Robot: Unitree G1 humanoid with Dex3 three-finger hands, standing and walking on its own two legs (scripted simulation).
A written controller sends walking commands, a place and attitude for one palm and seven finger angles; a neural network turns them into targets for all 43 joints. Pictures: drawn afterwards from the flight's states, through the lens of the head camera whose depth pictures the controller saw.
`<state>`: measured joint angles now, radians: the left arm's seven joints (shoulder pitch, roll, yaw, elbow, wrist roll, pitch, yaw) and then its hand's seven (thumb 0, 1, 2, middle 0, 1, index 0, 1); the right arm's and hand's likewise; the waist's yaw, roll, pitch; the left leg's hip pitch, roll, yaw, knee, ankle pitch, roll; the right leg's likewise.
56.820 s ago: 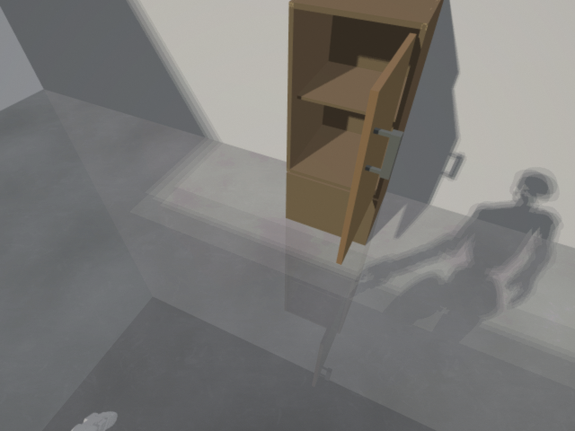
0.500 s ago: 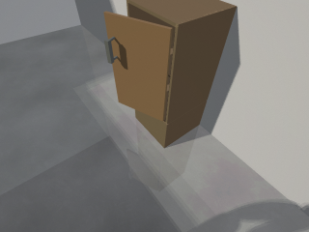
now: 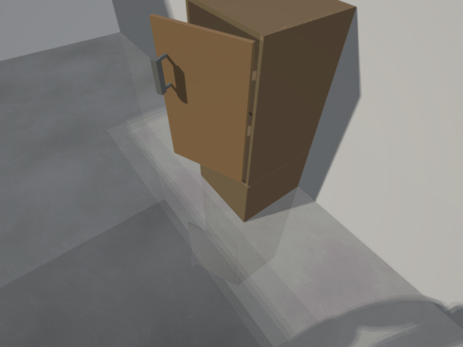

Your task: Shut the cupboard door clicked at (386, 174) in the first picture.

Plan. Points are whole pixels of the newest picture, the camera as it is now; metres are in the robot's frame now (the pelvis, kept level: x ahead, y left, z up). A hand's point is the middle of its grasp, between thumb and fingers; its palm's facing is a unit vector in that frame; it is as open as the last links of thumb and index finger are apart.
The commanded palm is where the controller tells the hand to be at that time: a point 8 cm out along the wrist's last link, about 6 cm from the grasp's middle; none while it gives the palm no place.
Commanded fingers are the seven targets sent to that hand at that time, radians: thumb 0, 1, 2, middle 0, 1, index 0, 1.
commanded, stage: walk to a spot facing it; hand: left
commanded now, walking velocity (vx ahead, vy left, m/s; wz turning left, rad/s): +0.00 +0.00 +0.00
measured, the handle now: (162, 73) +0.93 +0.29 -0.03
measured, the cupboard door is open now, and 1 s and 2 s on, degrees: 23 23 23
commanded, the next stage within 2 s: none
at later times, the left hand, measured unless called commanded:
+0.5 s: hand out of the picture -0.01 +0.20 -0.21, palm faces +0.20 -0.96 -0.20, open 7.4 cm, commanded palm none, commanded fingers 0.00 0.90 0.90 -0.20 -0.30 -0.20 -0.30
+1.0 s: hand out of the picture +0.00 +0.20 -0.16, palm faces +0.42 -0.86 -0.31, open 7.4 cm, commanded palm none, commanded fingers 0.00 0.90 0.90 -0.20 -0.30 -0.20 -0.30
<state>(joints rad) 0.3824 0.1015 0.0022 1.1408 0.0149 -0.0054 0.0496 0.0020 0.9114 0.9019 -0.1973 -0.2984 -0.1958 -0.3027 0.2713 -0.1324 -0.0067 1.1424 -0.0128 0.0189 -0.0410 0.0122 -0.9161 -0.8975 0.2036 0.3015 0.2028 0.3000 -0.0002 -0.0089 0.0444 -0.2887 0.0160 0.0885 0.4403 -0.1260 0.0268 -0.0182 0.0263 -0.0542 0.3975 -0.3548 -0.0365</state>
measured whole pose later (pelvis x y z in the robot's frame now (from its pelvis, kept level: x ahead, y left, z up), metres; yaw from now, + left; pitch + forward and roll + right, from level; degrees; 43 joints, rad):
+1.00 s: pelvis +0.01 -0.03 -0.01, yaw +27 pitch +3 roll +0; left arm 0.17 0.22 0.05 0.85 0.03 0.04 0.03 0.00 0.91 0.90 -0.20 -0.30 -0.20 -0.30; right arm 0.19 -0.26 -0.11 0.91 -0.03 0.08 0.01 0.01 -0.90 -0.90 0.21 0.30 0.20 0.30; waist -0.03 0.04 0.08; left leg -0.57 -0.10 -0.12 0.89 -0.39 -0.02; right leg -0.23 -0.01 -0.03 0.52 -0.34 0.00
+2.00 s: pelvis +0.09 +0.07 -0.01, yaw +68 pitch +2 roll +0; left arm 0.36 0.20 0.06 0.94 0.04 -0.04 0.00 0.01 0.91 0.90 -0.20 -0.30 -0.20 -0.30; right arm 0.15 -0.22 -0.06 0.91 -0.03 0.04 0.06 0.01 -0.91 -0.90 0.20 0.30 0.20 0.30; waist 0.03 -0.03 0.11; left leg -0.46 0.05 0.12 0.69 -0.35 0.02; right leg -0.04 -0.17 -0.35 0.47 -0.41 0.09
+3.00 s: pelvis +0.20 +0.45 -0.01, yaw +91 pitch +0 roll -2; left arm 0.34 0.19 0.05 1.00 0.03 -0.04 0.01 0.00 0.92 0.90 -0.20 -0.30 -0.20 -0.30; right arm 0.08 -0.22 -0.05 0.92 -0.03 0.02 0.04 0.01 -0.91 -0.90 0.20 0.30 0.20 0.30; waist 0.02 -0.03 0.12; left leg -0.53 0.04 0.12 0.73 -0.23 0.02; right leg -0.04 -0.10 -0.35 0.49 -0.41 0.04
